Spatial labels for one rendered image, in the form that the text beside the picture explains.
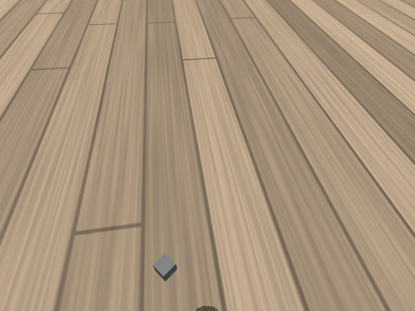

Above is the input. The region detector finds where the cube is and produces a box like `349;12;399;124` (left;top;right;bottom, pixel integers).
153;253;177;281

